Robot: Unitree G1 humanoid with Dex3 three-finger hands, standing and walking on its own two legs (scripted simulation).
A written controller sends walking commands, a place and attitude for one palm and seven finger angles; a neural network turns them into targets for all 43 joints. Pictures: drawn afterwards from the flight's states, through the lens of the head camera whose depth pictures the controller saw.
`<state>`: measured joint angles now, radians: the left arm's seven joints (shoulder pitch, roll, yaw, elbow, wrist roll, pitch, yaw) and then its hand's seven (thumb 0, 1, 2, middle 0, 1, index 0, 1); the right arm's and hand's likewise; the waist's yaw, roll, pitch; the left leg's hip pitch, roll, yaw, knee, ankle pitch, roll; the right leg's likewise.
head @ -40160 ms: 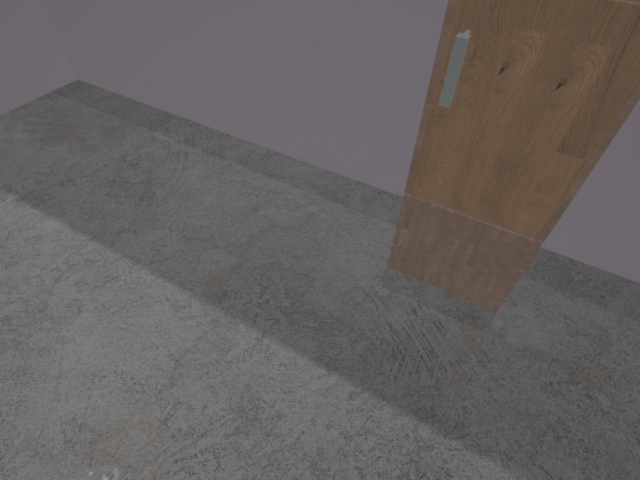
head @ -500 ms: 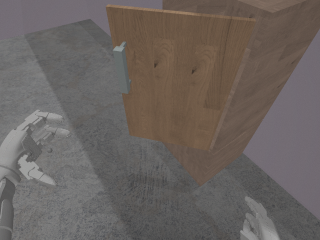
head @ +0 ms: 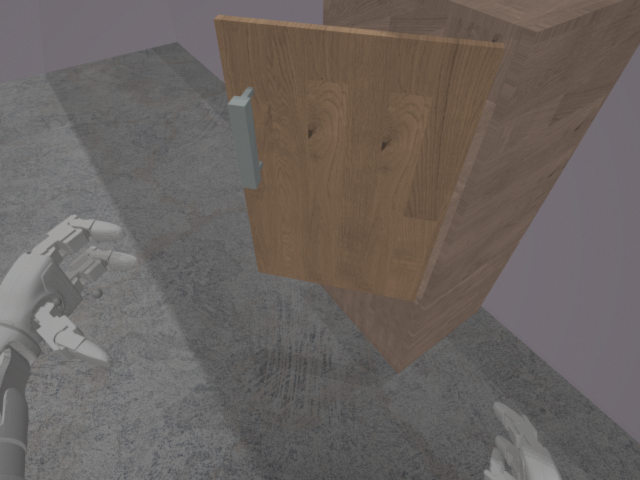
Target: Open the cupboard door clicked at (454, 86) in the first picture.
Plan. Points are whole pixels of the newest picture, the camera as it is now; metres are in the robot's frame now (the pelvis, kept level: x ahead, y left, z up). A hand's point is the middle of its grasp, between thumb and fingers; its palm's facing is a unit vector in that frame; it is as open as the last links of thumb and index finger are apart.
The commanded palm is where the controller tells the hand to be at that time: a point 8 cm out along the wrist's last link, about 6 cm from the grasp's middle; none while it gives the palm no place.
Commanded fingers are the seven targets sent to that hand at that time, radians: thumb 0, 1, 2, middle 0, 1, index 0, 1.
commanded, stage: raise the hand with hooked fingers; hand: left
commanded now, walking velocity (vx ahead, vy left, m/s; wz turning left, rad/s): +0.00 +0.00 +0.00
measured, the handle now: (250, 139) +0.61 +0.16 +0.10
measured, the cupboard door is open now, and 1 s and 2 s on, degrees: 42 42 42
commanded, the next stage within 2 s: move the hooked fingers beside the handle in 0.08 s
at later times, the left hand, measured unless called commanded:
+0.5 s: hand (123, 256) +0.34 +0.26 +0.11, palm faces -0.12 -0.99 -0.01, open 14.0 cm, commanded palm +0.32 +0.32 +0.11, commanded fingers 0.00 -0.50 0.30 -0.30 -1.20 -0.30 -1.20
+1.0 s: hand (162, 205) +0.43 +0.25 +0.11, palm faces -0.15 -0.99 +0.00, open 14.0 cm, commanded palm +0.42 +0.30 +0.11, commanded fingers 0.00 -0.50 0.30 -0.30 -1.20 -0.30 -1.20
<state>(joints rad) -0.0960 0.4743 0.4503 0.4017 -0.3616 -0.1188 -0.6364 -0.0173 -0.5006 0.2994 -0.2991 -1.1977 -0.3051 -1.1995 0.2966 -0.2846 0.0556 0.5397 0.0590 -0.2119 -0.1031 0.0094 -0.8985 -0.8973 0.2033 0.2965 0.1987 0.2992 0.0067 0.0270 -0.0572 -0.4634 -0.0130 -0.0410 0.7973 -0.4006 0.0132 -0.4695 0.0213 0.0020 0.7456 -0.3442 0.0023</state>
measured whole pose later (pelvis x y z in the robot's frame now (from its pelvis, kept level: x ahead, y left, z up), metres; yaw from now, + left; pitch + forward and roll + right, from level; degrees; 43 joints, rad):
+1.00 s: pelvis +0.00 +0.00 -0.01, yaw -1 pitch +13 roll -2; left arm -0.69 0.62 0.44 1.00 -0.23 -0.21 -0.64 -0.02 -0.50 0.30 -0.30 -1.20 -0.30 -1.20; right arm 0.38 -0.31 0.04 0.58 0.05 -0.07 -0.07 0.01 -0.90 -0.90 0.20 0.30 0.20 0.30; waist -0.08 0.01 -0.08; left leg -0.67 0.00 -0.03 0.87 -0.42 0.01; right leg -0.68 0.03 0.01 0.82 -0.36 0.00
